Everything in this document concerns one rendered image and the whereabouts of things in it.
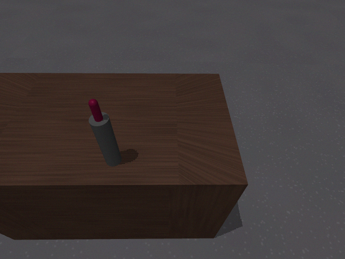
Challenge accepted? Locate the bottle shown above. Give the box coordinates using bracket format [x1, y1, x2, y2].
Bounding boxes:
[88, 99, 122, 167]

